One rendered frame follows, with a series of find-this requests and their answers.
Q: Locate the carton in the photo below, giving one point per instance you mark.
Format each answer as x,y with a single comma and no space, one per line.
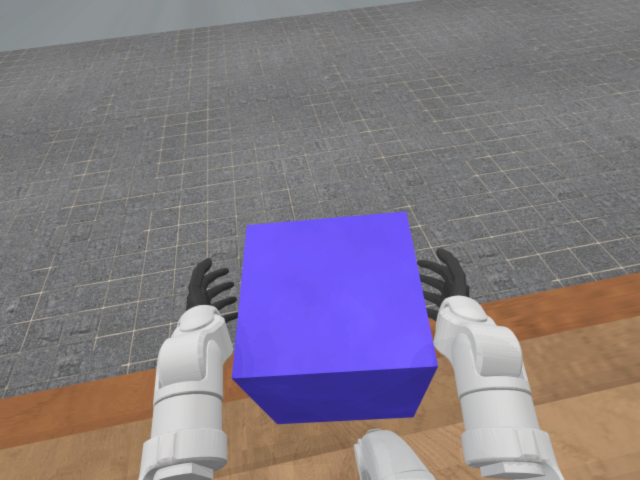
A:
332,323

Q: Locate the robot left forearm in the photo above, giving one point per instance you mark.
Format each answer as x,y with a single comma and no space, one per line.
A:
187,441

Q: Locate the robot left hand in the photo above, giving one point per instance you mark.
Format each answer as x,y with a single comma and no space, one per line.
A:
198,293

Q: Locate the robot right thigh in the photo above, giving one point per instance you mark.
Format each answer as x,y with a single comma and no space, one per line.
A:
383,455

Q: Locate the robot right hand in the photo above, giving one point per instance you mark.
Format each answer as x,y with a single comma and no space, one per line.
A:
453,275

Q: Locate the robot right forearm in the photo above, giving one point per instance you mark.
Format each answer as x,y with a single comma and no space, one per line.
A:
502,435

